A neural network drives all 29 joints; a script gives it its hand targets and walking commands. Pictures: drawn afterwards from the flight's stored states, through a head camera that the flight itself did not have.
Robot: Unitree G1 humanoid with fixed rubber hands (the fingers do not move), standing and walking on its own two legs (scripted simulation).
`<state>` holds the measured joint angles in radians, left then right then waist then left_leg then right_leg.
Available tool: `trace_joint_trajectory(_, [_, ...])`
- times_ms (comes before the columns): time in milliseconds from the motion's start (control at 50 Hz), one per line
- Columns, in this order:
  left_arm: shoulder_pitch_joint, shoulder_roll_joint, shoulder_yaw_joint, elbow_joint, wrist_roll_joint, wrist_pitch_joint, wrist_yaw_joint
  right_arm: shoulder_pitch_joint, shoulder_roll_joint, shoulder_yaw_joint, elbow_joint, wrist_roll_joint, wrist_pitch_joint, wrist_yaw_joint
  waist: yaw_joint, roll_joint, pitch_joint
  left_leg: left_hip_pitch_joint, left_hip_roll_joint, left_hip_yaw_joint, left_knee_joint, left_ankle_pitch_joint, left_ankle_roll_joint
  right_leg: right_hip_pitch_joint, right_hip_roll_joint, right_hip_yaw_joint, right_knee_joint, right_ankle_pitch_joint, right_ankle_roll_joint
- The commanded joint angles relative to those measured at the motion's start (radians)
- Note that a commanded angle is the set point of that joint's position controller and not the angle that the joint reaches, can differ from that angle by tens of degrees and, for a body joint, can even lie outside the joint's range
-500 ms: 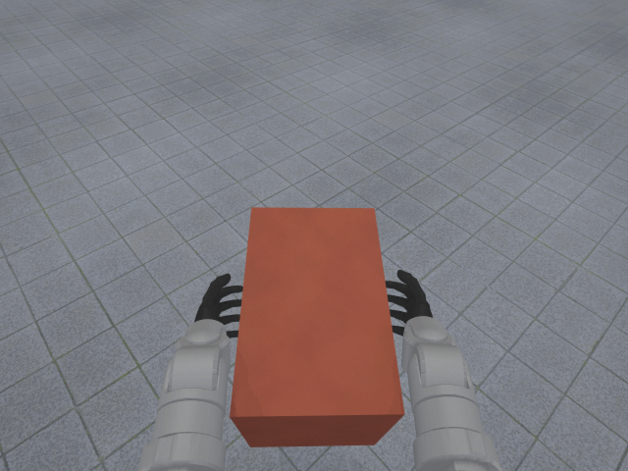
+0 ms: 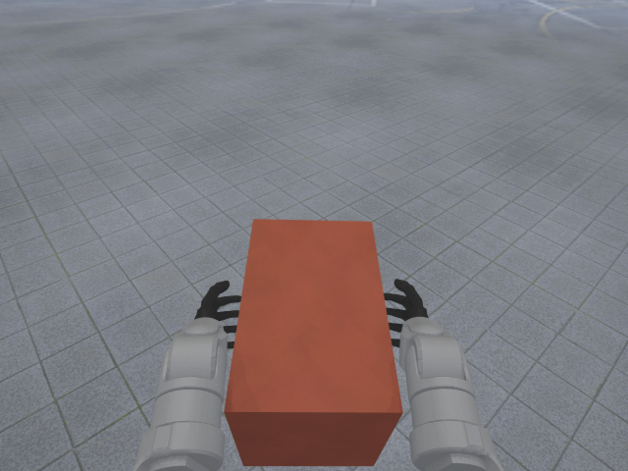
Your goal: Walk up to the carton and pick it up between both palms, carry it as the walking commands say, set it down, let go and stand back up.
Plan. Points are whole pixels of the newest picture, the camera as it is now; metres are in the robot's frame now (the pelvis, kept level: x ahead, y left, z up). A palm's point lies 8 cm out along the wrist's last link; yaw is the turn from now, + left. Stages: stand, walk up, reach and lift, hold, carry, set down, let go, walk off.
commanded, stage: reach and lift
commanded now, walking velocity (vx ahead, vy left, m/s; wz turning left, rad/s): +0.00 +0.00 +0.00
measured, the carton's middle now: (310, 337) +0.35 -0.01 -0.01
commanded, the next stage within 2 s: hold in 0.84 s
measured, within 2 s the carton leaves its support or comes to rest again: neither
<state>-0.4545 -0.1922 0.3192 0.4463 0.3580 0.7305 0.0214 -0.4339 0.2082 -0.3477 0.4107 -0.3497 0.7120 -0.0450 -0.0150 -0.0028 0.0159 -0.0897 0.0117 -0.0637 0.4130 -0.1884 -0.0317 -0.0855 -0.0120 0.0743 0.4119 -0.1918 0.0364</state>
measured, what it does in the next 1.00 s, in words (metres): stands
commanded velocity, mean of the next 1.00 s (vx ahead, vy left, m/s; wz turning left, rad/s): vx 0.00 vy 0.00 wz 0.00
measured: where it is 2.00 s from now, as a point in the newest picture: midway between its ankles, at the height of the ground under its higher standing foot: outside the picture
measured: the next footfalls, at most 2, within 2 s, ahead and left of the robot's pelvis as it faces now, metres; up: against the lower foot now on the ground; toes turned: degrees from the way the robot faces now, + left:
none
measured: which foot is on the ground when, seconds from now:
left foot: down 0.00-1.00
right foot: down 0.00-1.00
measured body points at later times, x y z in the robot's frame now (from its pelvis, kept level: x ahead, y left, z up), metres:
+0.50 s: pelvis +0.01 +0.00 +0.00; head -0.03 +0.00 +0.45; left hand +0.33 +0.14 +0.05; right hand +0.33 -0.14 +0.05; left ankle +0.04 +0.14 -0.74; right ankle +0.03 -0.14 -0.74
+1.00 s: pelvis +0.00 +0.00 +0.00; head -0.05 +0.00 +0.45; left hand +0.31 +0.14 +0.04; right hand +0.31 -0.14 +0.05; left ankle +0.04 +0.14 -0.74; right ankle +0.03 -0.14 -0.74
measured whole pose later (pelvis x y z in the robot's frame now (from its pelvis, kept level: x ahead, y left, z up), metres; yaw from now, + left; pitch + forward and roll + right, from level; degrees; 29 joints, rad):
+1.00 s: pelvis +0.00 +0.00 +0.00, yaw +0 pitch -8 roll +0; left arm -0.34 -0.17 0.22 0.33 0.30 0.78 0.03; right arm -0.35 0.18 -0.24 0.33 -0.31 0.76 -0.03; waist 0.01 0.00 0.02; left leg -0.06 0.01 -0.06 0.39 -0.18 -0.03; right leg -0.06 -0.01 0.08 0.39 -0.18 0.03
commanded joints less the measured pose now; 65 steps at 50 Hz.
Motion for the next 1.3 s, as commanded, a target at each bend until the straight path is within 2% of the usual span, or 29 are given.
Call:
trace_joint_trajectory(0, [-0.611,-0.968,-0.48,0.012,-0.281,-0.047,-0.272,-0.566,0.99,0.51,0.062,0.278,-0.012,0.277,0.006,0.0,-0.213,0.039,-0.102,0.034,-0.088,-0.024,0.019,0.018,0.107,-0.04,-0.087,-0.013,-0.019])
trace_joint_trajectory(360, [-0.497,-0.98,-0.57,-0.111,-0.325,-0.032,-0.254,-0.459,0.982,0.59,-0.044,0.308,-0.011,0.274,0.017,0.002,-0.274,0.097,-0.115,0.028,-0.079,0.16,0.003,0.064,0.117,-0.024,-0.085,0.152,-0.016])
trace_joint_trajectory(560, [-0.423,-0.976,-0.597,-0.167,-0.344,-0.019,-0.249,-0.386,0.98,0.619,-0.099,0.321,0.001,0.271,0.022,-0.002,-0.275,0.11,-0.12,0.021,-0.086,0.209,0.003,0.083,0.121,-0.016,-0.09,0.211,-0.012])
trace_joint_trajectory(800, [-0.41,-0.976,-0.613,-0.191,-0.354,-0.011,-0.252,-0.372,0.983,0.628,-0.117,0.33,0.009,0.276,0.024,0.001,-0.247,0.095,-0.119,0.023,-0.085,0.144,0.007,0.064,0.122,-0.018,-0.094,0.137,-0.017])
trace_joint_trajectory(1060, [-0.45,-0.99,-0.596,-0.151,-0.347,-0.014,-0.259,-0.417,0.995,0.606,-0.078,0.328,0.009,0.285,0.02,0.003,-0.223,0.061,-0.112,0.024,-0.082,0.039,0.015,0.027,0.117,-0.02,-0.091,0.025,-0.026])
trace_joint_trajectory(1280, [-0.471,-0.997,-0.586,-0.13,-0.341,-0.017,-0.26,-0.433,0.998,0.594,-0.053,0.324,0.007,0.29,0.017,0.004,-0.224,0.047,-0.109,0.024,-0.081,0.015,0.018,0.017,0.114,-0.019,-0.088,0.0,-0.029])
